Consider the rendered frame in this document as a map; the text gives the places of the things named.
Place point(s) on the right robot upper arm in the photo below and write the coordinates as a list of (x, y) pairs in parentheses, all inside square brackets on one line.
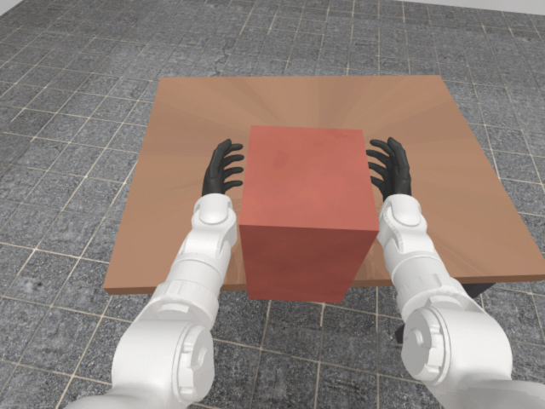
[(464, 359)]

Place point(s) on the left robot hand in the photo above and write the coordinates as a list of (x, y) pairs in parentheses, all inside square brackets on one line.
[(215, 174)]

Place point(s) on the robot left forearm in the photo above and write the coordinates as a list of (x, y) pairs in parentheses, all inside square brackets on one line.
[(191, 289)]

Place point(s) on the right robot hand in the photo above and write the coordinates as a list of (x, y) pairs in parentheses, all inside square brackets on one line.
[(396, 175)]

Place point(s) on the robot right forearm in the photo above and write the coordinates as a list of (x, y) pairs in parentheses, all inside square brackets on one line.
[(415, 268)]

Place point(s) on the carton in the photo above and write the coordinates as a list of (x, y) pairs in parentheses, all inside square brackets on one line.
[(308, 215)]

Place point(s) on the table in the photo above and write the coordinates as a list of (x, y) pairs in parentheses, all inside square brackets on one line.
[(475, 228)]

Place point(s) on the left robot upper arm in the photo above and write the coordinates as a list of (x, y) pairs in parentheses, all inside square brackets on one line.
[(160, 364)]

